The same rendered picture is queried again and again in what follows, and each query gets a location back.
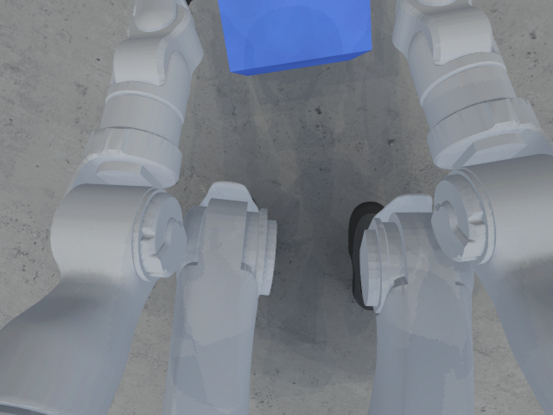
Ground right robot thigh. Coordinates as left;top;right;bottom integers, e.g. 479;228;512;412
359;212;474;415

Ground robot left forearm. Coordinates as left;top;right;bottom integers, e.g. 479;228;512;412
50;0;203;255

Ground left robot upper arm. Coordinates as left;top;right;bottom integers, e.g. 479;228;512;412
0;183;187;415

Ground robot right forearm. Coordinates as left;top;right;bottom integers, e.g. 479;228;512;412
392;0;553;170

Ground carton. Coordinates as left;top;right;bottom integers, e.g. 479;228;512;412
218;0;372;76

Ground right robot foot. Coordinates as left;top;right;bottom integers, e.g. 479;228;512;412
348;201;384;310

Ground right robot upper arm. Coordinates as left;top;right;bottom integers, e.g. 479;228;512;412
431;154;553;415

